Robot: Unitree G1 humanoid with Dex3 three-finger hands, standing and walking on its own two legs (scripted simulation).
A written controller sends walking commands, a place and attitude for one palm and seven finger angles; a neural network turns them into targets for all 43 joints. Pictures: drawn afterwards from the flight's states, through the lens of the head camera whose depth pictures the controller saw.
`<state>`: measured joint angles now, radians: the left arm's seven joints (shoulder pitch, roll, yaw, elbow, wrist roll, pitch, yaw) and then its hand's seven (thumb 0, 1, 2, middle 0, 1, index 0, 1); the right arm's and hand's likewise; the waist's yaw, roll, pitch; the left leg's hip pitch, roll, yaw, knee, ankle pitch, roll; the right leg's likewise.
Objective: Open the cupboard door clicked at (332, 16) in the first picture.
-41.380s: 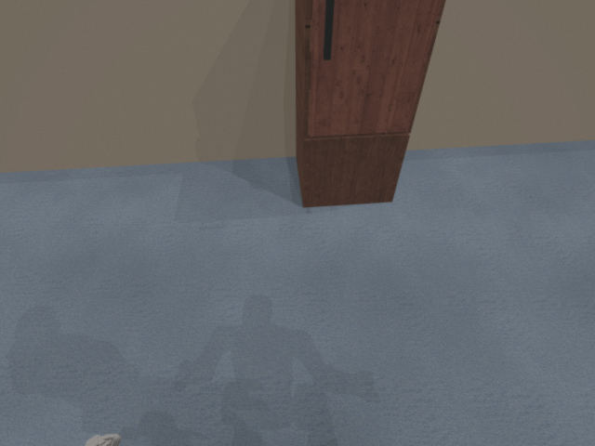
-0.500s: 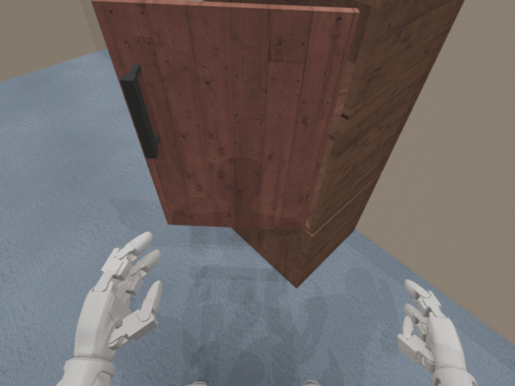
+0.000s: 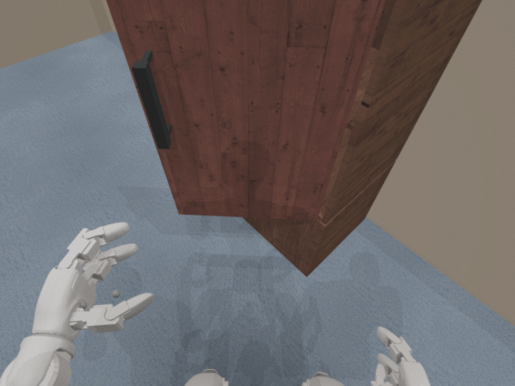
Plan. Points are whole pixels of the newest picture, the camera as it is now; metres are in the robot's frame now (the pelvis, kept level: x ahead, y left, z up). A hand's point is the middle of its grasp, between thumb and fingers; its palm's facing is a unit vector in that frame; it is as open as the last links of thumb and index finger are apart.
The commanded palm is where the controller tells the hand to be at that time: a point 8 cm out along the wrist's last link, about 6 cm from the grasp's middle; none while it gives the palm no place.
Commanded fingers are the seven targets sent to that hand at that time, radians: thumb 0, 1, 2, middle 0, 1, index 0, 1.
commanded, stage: raise the hand with hooked fingers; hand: left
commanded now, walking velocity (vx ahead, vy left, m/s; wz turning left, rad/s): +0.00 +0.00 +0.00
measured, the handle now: (156, 103) +0.56 +0.22 +0.12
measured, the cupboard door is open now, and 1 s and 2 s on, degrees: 44 44 44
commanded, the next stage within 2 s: move the hooked fingers beside the handle in 1.26 s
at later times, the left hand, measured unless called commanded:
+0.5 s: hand (79, 243) +0.27 +0.25 +0.11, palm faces +0.05 -1.00 -0.07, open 13.7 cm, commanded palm +0.25 +0.30 +0.12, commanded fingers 0.00 -0.50 0.30 -0.30 -1.20 -0.30 -1.20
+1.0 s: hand (77, 209) +0.31 +0.26 +0.14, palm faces +0.04 -1.00 -0.03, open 14.0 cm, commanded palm +0.28 +0.30 +0.14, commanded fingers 0.00 -0.50 0.30 -0.30 -1.20 -0.30 -1.20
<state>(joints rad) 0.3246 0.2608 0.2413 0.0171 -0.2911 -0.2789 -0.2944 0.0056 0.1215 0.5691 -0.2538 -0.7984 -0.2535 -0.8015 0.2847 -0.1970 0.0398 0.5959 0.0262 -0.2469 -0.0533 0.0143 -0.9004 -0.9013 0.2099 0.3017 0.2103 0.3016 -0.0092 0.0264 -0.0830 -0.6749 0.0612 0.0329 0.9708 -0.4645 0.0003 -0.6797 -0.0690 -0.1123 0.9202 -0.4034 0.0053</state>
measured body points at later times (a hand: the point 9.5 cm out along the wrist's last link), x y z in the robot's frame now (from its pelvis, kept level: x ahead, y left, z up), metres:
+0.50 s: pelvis +0.02 +0.00 +0.03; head +0.04 +0.00 +0.47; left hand +0.27 +0.30 +0.12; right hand +0.20 -0.23 -0.04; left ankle +0.01 +0.12 -0.68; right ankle +0.03 -0.13 -0.68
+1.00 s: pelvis +0.01 -0.01 +0.04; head +0.03 -0.02 +0.49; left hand +0.30 +0.31 +0.14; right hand +0.16 -0.27 -0.05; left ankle +0.01 +0.12 -0.68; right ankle +0.03 -0.13 -0.68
